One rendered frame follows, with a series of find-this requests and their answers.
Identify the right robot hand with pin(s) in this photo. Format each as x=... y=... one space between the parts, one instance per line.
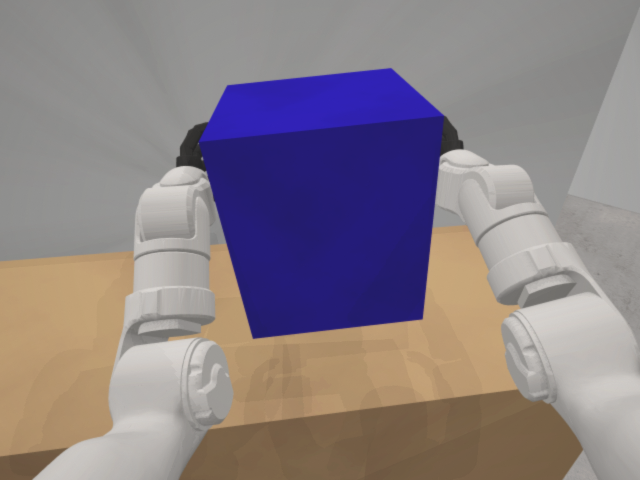
x=450 y=139

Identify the robot right forearm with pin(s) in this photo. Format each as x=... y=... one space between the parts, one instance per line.
x=527 y=261

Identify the right robot upper arm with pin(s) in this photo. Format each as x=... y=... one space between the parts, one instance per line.
x=575 y=354

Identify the left robot upper arm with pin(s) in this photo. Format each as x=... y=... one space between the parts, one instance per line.
x=164 y=397

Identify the carton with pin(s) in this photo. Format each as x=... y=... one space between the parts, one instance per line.
x=325 y=187

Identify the robot left forearm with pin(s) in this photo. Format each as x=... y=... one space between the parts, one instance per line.
x=171 y=295

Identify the left robot hand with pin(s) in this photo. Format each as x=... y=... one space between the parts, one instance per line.
x=190 y=152

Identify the pedestal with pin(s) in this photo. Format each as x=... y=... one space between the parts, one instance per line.
x=428 y=399

